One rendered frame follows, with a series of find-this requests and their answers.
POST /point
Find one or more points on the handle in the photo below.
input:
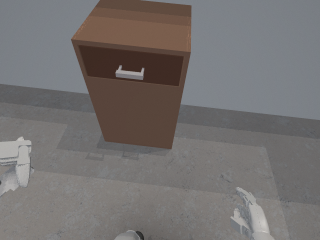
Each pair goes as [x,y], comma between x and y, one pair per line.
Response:
[129,74]

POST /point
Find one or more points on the robot left shin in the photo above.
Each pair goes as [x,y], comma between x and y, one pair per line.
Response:
[131,231]

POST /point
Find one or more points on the drawer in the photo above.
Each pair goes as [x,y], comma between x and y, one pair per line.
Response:
[101,62]

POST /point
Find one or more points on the robot left hand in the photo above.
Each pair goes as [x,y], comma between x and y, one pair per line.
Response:
[15,153]

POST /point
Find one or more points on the cabinet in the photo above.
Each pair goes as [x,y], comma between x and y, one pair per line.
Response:
[132,112]

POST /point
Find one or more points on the robot right hand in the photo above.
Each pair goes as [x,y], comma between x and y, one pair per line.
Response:
[254,219]

